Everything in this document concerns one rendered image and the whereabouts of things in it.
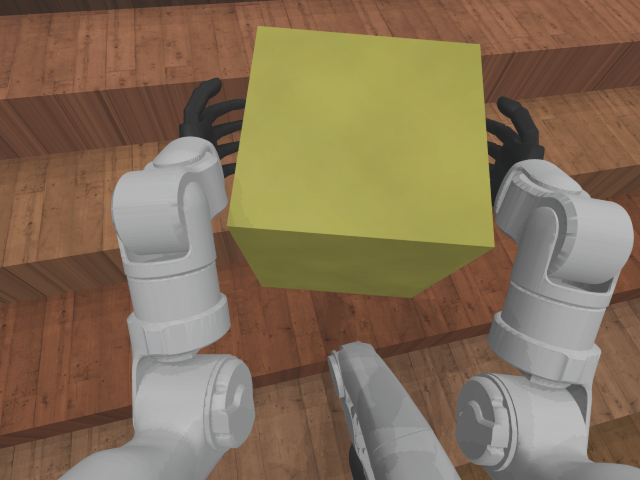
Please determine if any carton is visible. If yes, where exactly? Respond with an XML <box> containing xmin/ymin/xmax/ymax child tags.
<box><xmin>227</xmin><ymin>26</ymin><xmax>495</xmax><ymax>298</ymax></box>

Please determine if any robot left hand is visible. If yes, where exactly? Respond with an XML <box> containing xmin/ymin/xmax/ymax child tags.
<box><xmin>179</xmin><ymin>78</ymin><xmax>246</xmax><ymax>178</ymax></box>

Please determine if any left robot upper arm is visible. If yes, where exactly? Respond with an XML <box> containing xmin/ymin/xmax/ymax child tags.
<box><xmin>58</xmin><ymin>354</ymin><xmax>255</xmax><ymax>480</ymax></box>

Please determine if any robot right forearm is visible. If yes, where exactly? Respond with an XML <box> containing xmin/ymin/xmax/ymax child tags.
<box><xmin>487</xmin><ymin>159</ymin><xmax>634</xmax><ymax>447</ymax></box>

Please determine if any robot left forearm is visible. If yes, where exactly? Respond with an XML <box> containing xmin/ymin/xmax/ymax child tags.
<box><xmin>111</xmin><ymin>137</ymin><xmax>231</xmax><ymax>430</ymax></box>

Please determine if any robot right hand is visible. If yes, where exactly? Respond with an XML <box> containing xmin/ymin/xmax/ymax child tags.
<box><xmin>486</xmin><ymin>96</ymin><xmax>545</xmax><ymax>207</ymax></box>

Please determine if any robot right shin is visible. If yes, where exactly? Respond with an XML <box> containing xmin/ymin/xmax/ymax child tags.
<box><xmin>341</xmin><ymin>343</ymin><xmax>376</xmax><ymax>480</ymax></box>

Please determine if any right robot upper arm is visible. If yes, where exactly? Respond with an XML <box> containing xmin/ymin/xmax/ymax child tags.
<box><xmin>455</xmin><ymin>372</ymin><xmax>640</xmax><ymax>480</ymax></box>

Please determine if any robot right thigh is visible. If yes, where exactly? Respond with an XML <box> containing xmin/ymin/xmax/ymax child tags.
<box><xmin>327</xmin><ymin>341</ymin><xmax>461</xmax><ymax>480</ymax></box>

